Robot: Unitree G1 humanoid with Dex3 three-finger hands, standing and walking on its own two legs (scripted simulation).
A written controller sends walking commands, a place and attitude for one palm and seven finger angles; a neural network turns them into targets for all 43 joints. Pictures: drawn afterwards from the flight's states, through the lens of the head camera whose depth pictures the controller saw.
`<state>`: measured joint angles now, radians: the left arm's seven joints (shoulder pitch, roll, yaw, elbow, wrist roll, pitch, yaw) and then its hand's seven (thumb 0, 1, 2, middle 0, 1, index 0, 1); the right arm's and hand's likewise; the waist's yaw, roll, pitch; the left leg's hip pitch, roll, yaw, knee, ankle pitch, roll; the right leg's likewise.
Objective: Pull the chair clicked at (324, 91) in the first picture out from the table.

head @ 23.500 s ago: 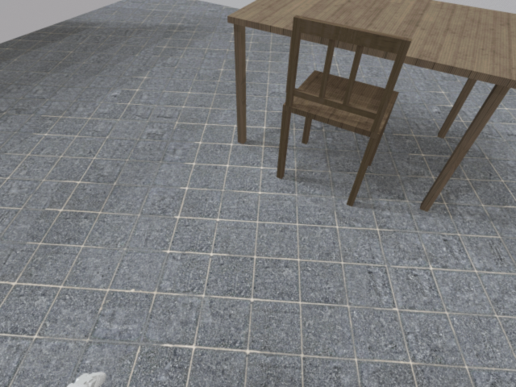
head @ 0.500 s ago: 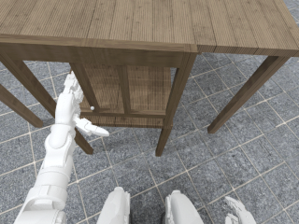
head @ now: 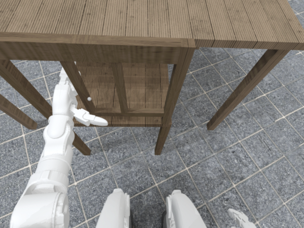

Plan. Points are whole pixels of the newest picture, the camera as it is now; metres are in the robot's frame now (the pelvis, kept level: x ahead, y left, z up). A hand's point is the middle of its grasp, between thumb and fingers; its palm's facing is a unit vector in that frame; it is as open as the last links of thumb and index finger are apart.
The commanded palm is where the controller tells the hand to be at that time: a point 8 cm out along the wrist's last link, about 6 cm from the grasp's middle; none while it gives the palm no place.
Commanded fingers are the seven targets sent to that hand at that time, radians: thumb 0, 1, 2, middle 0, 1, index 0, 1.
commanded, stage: push the fingers through the gap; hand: left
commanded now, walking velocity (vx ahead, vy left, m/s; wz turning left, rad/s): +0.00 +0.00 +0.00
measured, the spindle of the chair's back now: (81, 89) +0.47 +0.18 +0.02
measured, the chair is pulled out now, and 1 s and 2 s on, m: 0.00 0.00 0.04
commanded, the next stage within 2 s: hook a spindle and tug to test in 0.20 s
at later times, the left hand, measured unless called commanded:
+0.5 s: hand (89, 98) +0.44 +0.16 +0.03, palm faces -0.02 -1.00 -0.04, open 16.5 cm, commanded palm +0.42 +0.20 +0.03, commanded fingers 0.00 -0.50 0.30 -0.25 -0.68 -0.25 -0.68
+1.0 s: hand (88, 97) +0.44 +0.16 +0.03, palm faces +0.01 -1.00 -0.04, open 9.0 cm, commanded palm +0.42 +0.20 +0.03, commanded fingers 0.00 0.68 0.80 -0.50 -1.45 -0.50 -1.45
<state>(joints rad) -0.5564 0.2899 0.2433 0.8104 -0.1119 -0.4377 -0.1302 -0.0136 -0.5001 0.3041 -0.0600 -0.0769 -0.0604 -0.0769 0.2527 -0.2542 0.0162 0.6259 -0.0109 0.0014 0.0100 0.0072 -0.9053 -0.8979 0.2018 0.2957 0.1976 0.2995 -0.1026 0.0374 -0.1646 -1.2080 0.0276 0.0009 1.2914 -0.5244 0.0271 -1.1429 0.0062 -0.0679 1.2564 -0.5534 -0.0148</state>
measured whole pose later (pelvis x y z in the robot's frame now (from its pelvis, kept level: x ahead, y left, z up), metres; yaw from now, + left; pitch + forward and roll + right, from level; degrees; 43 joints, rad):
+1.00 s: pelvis +0.01 +0.01 +0.01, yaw +0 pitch +25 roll -3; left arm -0.51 0.27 0.21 0.76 -0.13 -0.44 -0.10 -0.01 0.15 0.58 -0.45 -1.36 -0.43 -1.36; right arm 0.25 -0.25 0.01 0.62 -0.01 0.02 0.02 0.01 -0.91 -0.90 0.20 0.30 0.20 0.30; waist -0.10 0.04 -0.17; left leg -1.18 0.03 0.00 1.27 -0.53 0.03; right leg -1.11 0.01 -0.06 1.23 -0.55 -0.01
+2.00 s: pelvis +0.03 +0.00 +0.04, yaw +1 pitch +18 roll -1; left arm -0.23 0.21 0.07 0.41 -0.08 -0.23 0.03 0.03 0.72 0.81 -0.42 -1.32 -0.42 -1.45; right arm 0.17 -0.21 0.00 0.54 0.04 0.10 -0.03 0.01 -0.91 -0.90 0.20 0.30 0.20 0.30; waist -0.06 0.03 -0.04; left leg -0.91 0.00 0.02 1.13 -0.52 0.04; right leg -0.85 -0.01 -0.04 1.11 -0.56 0.00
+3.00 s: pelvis -0.06 +0.03 +0.11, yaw -3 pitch +2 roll -1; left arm -0.32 0.13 -0.05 0.90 -0.06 -0.21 0.11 0.04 0.71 0.76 -0.29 -1.11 -0.50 -1.44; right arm 0.21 -0.24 0.01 0.65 0.04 0.09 -0.13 0.01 -0.91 -0.90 0.20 0.30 0.20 0.30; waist -0.04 0.02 0.11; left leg -0.42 0.01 0.11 0.50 -0.12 0.07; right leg -0.44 -0.01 0.00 0.71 -0.38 -0.02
